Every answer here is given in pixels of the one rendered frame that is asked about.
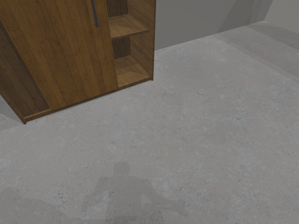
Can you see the wardrobe door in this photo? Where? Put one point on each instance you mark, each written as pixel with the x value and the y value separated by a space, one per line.
pixel 16 80
pixel 69 58

